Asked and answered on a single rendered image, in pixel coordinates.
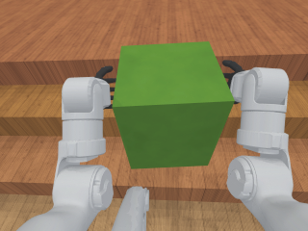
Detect robot right hand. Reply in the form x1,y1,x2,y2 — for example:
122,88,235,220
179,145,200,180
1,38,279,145
222,60,244,105

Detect robot left forearm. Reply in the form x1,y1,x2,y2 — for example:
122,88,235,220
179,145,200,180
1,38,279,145
52,77,111,202

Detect robot left hand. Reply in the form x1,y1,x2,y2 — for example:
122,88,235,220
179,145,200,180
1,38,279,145
94,65,116,110

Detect robot right upper arm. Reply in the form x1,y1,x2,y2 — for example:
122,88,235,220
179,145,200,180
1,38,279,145
226,155,308,231

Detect robot right forearm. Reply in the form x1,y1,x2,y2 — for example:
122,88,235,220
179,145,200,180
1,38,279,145
230,67,294,189

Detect robot left thigh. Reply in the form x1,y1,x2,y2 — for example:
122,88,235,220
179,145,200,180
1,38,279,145
112,186,149,231

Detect robot left upper arm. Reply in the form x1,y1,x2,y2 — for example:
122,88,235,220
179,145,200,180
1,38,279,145
16,165,114,231

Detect carton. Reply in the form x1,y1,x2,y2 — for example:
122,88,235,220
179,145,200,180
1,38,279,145
112,41,235,169

